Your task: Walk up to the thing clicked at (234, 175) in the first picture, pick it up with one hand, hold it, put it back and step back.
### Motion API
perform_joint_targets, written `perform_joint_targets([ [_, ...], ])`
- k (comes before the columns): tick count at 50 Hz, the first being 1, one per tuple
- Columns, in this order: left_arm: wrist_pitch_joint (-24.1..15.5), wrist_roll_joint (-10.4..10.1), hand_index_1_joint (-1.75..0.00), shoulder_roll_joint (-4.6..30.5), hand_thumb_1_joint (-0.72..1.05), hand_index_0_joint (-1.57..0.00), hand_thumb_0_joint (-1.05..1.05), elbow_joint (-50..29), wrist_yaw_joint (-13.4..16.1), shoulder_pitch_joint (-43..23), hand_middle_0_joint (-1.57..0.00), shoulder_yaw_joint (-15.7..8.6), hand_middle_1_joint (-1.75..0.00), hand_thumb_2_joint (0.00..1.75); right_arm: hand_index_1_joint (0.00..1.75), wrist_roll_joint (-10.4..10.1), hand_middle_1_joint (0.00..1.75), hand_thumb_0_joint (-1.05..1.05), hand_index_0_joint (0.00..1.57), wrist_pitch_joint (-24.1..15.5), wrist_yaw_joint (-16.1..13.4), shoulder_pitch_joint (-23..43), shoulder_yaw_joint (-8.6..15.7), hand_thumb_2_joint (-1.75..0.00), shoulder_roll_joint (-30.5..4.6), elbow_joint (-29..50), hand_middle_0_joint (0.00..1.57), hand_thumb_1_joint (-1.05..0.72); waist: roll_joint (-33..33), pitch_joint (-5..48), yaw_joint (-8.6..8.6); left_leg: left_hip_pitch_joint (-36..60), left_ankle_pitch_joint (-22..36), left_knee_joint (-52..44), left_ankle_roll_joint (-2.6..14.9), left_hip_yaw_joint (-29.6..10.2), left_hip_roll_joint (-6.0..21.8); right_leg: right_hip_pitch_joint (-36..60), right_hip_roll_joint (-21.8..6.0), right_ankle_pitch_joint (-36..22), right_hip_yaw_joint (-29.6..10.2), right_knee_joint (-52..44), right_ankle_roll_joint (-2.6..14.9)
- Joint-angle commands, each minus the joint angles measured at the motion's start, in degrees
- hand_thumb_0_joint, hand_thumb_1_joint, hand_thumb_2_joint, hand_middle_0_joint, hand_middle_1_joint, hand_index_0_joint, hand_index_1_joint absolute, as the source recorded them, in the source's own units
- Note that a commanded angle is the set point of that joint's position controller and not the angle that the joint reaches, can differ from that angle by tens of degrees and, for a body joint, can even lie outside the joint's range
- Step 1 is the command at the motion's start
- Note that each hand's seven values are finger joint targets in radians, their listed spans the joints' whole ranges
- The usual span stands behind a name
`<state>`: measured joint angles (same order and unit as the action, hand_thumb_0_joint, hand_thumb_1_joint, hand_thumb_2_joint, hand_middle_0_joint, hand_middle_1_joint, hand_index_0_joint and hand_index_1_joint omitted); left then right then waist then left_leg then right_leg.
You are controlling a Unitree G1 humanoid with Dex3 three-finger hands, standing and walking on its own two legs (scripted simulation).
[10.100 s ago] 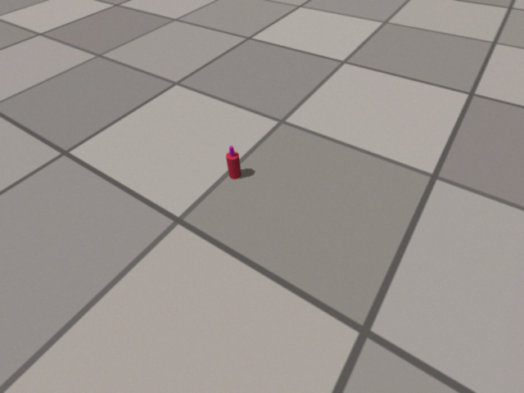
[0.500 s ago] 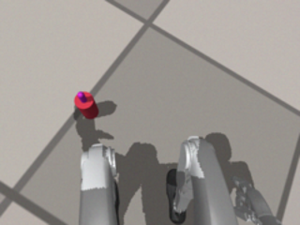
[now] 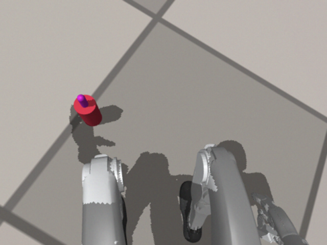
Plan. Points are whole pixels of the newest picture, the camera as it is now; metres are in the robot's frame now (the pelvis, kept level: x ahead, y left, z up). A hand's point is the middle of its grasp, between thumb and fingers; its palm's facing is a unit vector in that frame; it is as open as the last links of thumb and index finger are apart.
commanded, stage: approach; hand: left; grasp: from the side
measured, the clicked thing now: (87, 108) +0.50 +0.23 -0.28
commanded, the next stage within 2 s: close in in 0.64 s
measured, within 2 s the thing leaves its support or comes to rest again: neither
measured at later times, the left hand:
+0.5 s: hand (3, 112) +0.43 +0.38 -0.11, palm faces +0.16 -0.99 +0.01, open 17.5 cm
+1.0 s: hand (72, 119) +0.45 +0.26 -0.24, palm faces +0.13 -0.99 +0.04, open 17.7 cm
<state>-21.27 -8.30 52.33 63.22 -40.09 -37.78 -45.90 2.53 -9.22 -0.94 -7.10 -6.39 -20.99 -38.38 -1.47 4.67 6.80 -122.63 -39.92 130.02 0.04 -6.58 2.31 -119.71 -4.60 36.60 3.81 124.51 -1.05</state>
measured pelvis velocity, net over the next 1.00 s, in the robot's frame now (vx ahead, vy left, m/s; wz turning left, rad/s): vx -0.01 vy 0.01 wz -0.15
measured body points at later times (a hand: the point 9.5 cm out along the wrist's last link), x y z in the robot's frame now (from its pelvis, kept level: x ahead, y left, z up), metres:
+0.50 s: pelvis +0.00 +0.00 -0.05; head +0.23 +0.10 +0.32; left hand +0.42 +0.43 -0.11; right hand +0.14 -0.28 -0.12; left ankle +0.08 +0.12 -0.35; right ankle +0.11 -0.13 -0.35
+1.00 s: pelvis -0.01 +0.01 -0.09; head +0.24 +0.14 +0.25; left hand +0.44 +0.31 -0.24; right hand +0.11 -0.26 -0.14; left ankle +0.08 +0.13 -0.35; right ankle +0.11 -0.13 -0.35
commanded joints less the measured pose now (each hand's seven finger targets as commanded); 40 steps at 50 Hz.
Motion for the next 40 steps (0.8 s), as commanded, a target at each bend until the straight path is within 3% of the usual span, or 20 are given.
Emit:
perform_joint_targets([
  [1, -4.0, -2.2, -0.08, 25.4, -0.48, -0.04, 0.00, -11.8, -0.5, -12.6, -0.05, -4.0, -0.07, 0.08, 0.30, -0.3, 0.30, 0.00, 0.20, -1.2, -0.9, -7.6, 5.1, -0.91, -14.3, 2.7, 0.20, -0.92, 16.5, 35.8, -2.16, 27.8, 7.4, -18.1, 1.15, 2.1, -1.0, 15.7, 2.9, -5.1, 1.9, -10.7, 3.16],
  [5, -4.0, -2.3, -0.16, 25.3, -0.50, -0.03, 0.00, -11.3, -0.8, -12.5, -0.07, -3.7, -0.13, 0.15, 0.30, -0.1, 0.30, 0.00, 0.20, -1.0, -0.7, -7.8, 4.7, -0.91, -14.2, 2.6, 0.20, -0.93, 16.2, 35.7, -1.69, 27.1, 8.9, -17.5, 1.09, 1.9, -1.0, 16.0, 2.9, -6.1, 2.0, -10.1, 3.14],
  [6, -4.1, -2.6, -0.09, 25.7, -0.54, -0.05, 0.00, -10.0, -0.9, -11.6, -0.08, -4.5, -0.08, 0.07, 0.30, -0.2, 0.30, 0.00, 0.20, -1.0, -0.8, -7.7, 4.6, -0.90, -14.4, 2.7, 0.20, -0.91, 15.4, 34.9, -1.74, 26.9, 8.9, -16.9, 1.22, 2.1, -1.0, 16.0, 3.0, -6.1, 2.0, -10.3, 3.04],
  [10, -6.2, -3.9, -0.10, 22.1, -0.60, -0.06, 0.00, -5.5, -1.7, -12.2, -0.08, -2.9, -0.09, 0.02, 0.30, 0.3, 0.30, 0.00, 0.20, -1.4, -0.6, -7.0, 3.8, -0.90, -14.6, 2.5, 0.20, -0.92, 12.1, 29.5, 1.04, 21.5, 6.2, -14.5, 1.68, 2.0, -1.0, 14.9, 3.4, -4.3, 2.6, -10.1, 2.71],
  [14, -9.8, -5.5, -0.11, 20.3, -0.59, -0.06, 0.00, -0.8, -1.8, -11.4, -0.08, -2.4, -0.10, 0.03, 0.30, 1.2, 0.30, 0.00, 0.20, -1.8, -0.1, -6.3, 2.1, -0.90, -15.1, 2.8, 0.20, -0.91, 11.3, 29.1, 2.01, 20.2, 7.8, -11.6, 1.48, 1.8, -0.8, 15.7, 3.9, -5.9, 3.4, -8.1, 2.59],
  [16, -11.4, -5.6, -0.10, 18.3, -0.58, -0.06, 0.00, 1.7, -1.6, -12.2, -0.08, -0.7, -0.09, 0.03, 0.30, 1.7, 0.30, 0.00, 0.20, -1.6, 0.1, -5.5, 1.5, -0.90, -15.5, 3.0, 0.20, -0.91, 11.4, 27.9, 2.64, 20.6, 7.8, -10.8, 1.22, 1.3, -0.5, 14.1, 4.0, -5.9, 3.9, -7.3, 2.70],
  [19, -14.0, -4.7, -0.10, 19.0, -0.57, -0.06, 0.00, 3.3, 0.1, -14.2, -0.07, 0.2, -0.09, 0.04, 0.30, 2.8, 0.30, 0.00, 0.20, -1.2, 0.6, -4.4, 0.3, -0.90, -16.5, 3.2, 0.20, -0.91, 12.6, 27.3, 3.47, 21.0, 7.8, -9.3, 0.83, 0.4, -0.2, 12.8, 4.1, -6.1, 4.9, -5.3, 2.80],
  [25, -21.0, -2.8, -0.10, 23.7, -0.56, -0.05, 0.00, 1.0, 3.6, -16.0, -0.07, -1.6, -0.09, 0.05, 0.30, 6.0, 0.30, 0.00, 0.20, 1.2, 1.8, -2.1, -2.6, -0.90, -17.7, 3.8, 0.20, -0.91, 18.8, 29.4, 4.13, 23.8, 11.2, -6.2, -0.20, -0.2, 0.5, 15.1, 4.6, -8.8, 6.3, -1.8, 2.58],
  [27, -23.3, -2.6, -0.11, 21.7, -0.55, -0.05, 0.00, 0.0, 4.3, -16.5, -0.07, -0.1, -0.10, 0.06, 0.30, 7.0, 0.30, 0.00, 0.20, 1.9, 2.2, 0.1, -3.4, -0.91, -18.5, 4.4, 0.20, -0.91, 21.2, 29.1, 4.76, 25.9, 11.3, -6.0, -0.72, -1.0, 0.7, 13.4, 4.6, -8.8, 7.2, -0.6, 2.71],
  [28, -23.8, -2.2, -0.11, 23.0, -0.56, -0.05, 0.00, 2.7, 5.0, -14.0, -0.07, -1.5, -0.10, 0.06, 0.30, 7.5, 0.30, 0.00, 0.20, 2.4, 2.2, 0.0, -3.7, -0.91, -18.8, 3.8, 0.20, -0.92, 22.2, 27.7, 4.69, 25.3, 11.2, -5.8, -0.84, -1.2, 0.8, 13.4, 4.8, -8.8, 7.5, 0.0, 2.73],
  [29, -24.8, -2.4, -0.11, 18.2, -0.57, -0.05, 0.00, 1.9, 5.1, -15.2, -0.07, 2.3, -0.10, 0.06, 0.30, 7.8, 0.30, 0.00, 0.20, 2.8, 2.5, 1.5, -4.6, -0.91, -18.5, 4.8, 0.20, -0.93, 21.8, 27.6, 5.77, 26.0, 11.3, -5.2, -1.02, -1.7, 0.9, 12.6, 4.8, -9.0, 8.0, 0.3, 2.70],
  [30, -25.3, -1.8, -0.12, 21.7, -0.57, -0.05, 0.00, 3.3, 6.1, -13.2, -0.07, -0.8, -0.11, 0.07, 0.30, 8.4, 0.30, 0.00, 0.20, 3.2, 2.4, 1.2, -4.5, -0.91, -19.4, 4.0, 0.20, -0.92, 22.7, 26.6, 5.32, 25.6, 11.5, -4.9, -1.09, -2.0, 1.1, 12.6, 4.9, -9.1, 8.3, 0.9, 2.71],
  [32, -26.9, -1.8, -0.12, 20.2, -0.58, -0.05, 0.00, 4.4, 7.5, -12.5, -0.07, 0.2, -0.11, 0.06, 0.30, 9.2, 0.30, 0.00, 0.20, 4.0, 2.7, 2.6, -5.5, -0.91, -19.6, 4.2, 0.20, -0.93, 22.7, 25.4, 5.79, 25.6, 11.9, -3.9, -1.34, -2.4, 1.3, 12.2, 5.1, -9.5, 8.9, 1.7, 2.71],
  [36, -30.2, -1.7, -0.11, 14.0, -0.56, -0.05, 0.00, 6.0, 9.9, -14.3, -0.06, 5.0, -0.10, 0.06, 0.30, 10.9, 0.30, 0.00, 0.20, 4.8, 3.3, 4.9, -7.3, -0.91, -20.1, 4.6, 0.20, -0.94, 23.0, 22.1, 9.27, 25.1, 12.1, -2.5, -1.67, -3.7, 1.7, 11.8, 5.4, -10.6, 10.4, 2.7, 2.59],
  [38, -32.1, -1.6, -0.07, 13.0, -0.61, -0.07, 0.00, 7.9, 11.4, -13.9, -0.07, 6.0, -0.07, 0.00, 0.30, 11.6, 0.30, 0.00, 0.20, 5.1, 3.6, 6.1, -8.4, -0.91, -20.1, 5.0, 0.20, -0.95, 20.0, 20.9, 10.27, 22.5, 10.6, -0.6, -1.18, -4.1, 1.6, 13.5, 5.8, -10.6, 10.9, 2.4, 2.20],
  [39, -32.9, -1.6, -0.07, 14.5, -0.61, -0.07, 0.00, 8.7, 12.4, -13.0, -0.07, 5.0, -0.07, 0.00, 0.30, 11.9, 0.30, 0.00, 0.20, 5.3, 3.7, 5.9, -8.9, -0.91, -20.4, 4.5, 0.20, -0.95, 19.2, 20.4, 10.17, 21.0, 10.8, 0.3, -0.92, -3.8, 1.5, 15.4, 6.0, -11.2, 10.8, 2.2, 1.97],
  [40, -34.0, -1.6, -0.07, 14.1, -0.61, -0.07, 0.00, 8.8, 13.2, -13.6, -0.08, 5.6, -0.07, 0.00, 0.30, 12.3, 0.30, 0.00, 0.20, 5.6, 3.8, 7.2, -9.4, -0.91, -20.6, 4.6, 0.20, -0.96, 18.8, 19.4, 10.42, 20.3, 9.8, 0.3, -0.97, -4.2, 1.6, 14.8, 6.0, -10.4, 11.1, 2.7, 1.98],
])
